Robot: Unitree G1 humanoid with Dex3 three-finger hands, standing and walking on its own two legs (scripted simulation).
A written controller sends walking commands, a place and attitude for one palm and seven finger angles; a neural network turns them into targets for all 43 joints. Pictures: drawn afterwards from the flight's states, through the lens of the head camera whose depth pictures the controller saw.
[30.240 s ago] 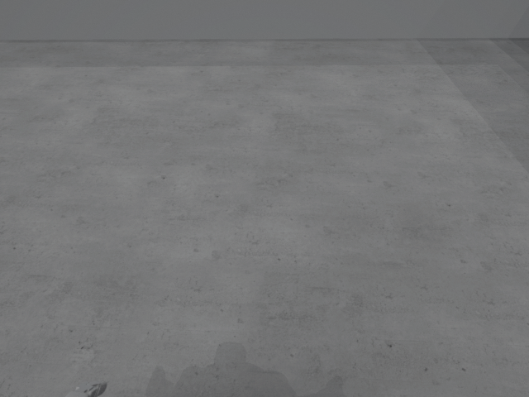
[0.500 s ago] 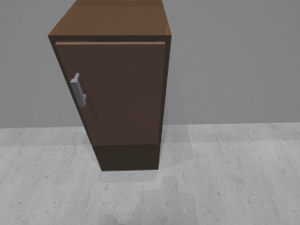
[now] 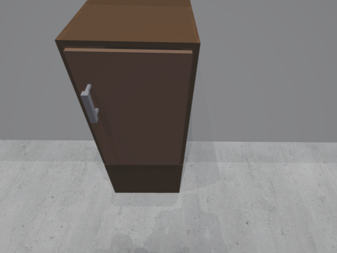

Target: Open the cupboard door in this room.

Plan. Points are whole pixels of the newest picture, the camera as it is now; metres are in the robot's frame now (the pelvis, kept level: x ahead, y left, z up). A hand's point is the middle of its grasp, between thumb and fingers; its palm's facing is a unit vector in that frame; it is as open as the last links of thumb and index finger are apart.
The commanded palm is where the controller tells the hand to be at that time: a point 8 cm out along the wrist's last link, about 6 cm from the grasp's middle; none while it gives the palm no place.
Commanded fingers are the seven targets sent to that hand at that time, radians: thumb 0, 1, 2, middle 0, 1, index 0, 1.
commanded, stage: shuffle to correct the standing spot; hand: left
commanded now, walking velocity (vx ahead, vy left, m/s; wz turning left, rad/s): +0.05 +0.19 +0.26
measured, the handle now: (91, 103) +0.54 +0.29 +0.02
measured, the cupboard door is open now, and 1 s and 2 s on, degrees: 0 0 0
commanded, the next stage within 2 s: come to a stop and stand still in 0.08 s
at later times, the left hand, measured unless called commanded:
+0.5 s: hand out of the picture +0.05 +0.20 -0.16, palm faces +0.04 -0.96 -0.27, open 7.3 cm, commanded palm none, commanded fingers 0.00 0.90 0.90 -0.20 -0.30 -0.20 -0.30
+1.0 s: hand out of the picture +0.05 +0.19 -0.17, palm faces +0.03 -0.98 -0.19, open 7.4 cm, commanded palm none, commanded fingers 0.00 0.90 0.90 -0.20 -0.30 -0.20 -0.30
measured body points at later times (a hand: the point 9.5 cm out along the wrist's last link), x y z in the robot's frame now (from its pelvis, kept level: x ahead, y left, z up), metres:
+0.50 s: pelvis +0.02 +0.02 +0.00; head +0.03 -0.01 +0.45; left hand +0.05 +0.25 -0.14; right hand +0.07 -0.21 -0.17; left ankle +0.05 +0.14 -0.73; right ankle +0.01 -0.07 -0.73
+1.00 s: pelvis +0.03 +0.02 +0.01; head +0.03 +0.03 +0.45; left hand +0.05 +0.25 -0.16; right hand +0.06 -0.21 -0.15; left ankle +0.05 +0.14 -0.73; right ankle +0.01 -0.07 -0.73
